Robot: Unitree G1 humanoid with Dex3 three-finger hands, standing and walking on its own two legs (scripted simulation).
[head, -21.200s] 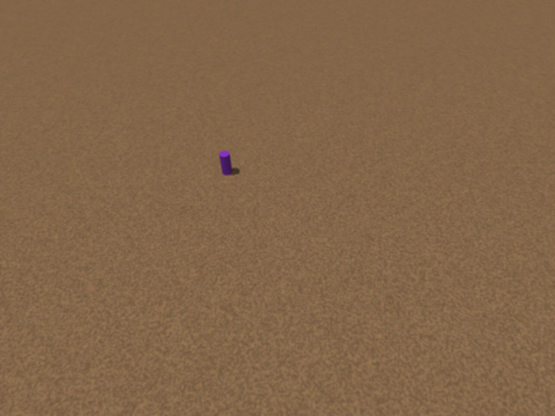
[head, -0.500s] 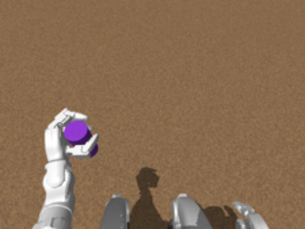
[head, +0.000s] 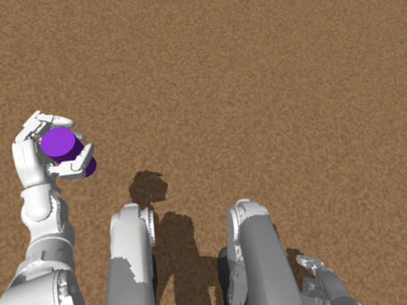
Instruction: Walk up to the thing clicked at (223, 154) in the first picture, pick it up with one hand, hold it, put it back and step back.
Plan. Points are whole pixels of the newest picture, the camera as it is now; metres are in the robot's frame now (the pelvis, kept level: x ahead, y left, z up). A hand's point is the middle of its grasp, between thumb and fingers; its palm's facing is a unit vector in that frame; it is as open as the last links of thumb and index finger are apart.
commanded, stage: crouch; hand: left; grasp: from the side
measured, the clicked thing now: (72, 155) +0.41 +0.25 -0.07
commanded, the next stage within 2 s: lower in 0.82 s
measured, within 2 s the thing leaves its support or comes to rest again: neither
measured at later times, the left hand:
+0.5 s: hand (85, 162) +0.43 +0.26 -0.16, palm faces +0.27 -0.96 -0.02, open 8.0 cm
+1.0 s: hand (89, 169) +0.43 +0.27 -0.22, palm faces +0.27 -0.96 -0.01, open 8.0 cm
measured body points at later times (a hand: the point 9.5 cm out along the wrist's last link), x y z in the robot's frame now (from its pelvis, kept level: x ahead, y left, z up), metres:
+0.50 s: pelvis -0.01 +0.00 -0.10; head +0.20 +0.06 +0.29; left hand +0.41 +0.31 -0.16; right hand +0.10 -0.27 -0.22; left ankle +0.09 +0.14 -0.40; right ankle +0.08 -0.12 -0.40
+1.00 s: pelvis -0.01 +0.01 -0.14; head +0.21 +0.09 +0.25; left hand +0.41 +0.32 -0.22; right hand +0.11 -0.27 -0.23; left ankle +0.09 +0.14 -0.40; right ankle +0.08 -0.12 -0.40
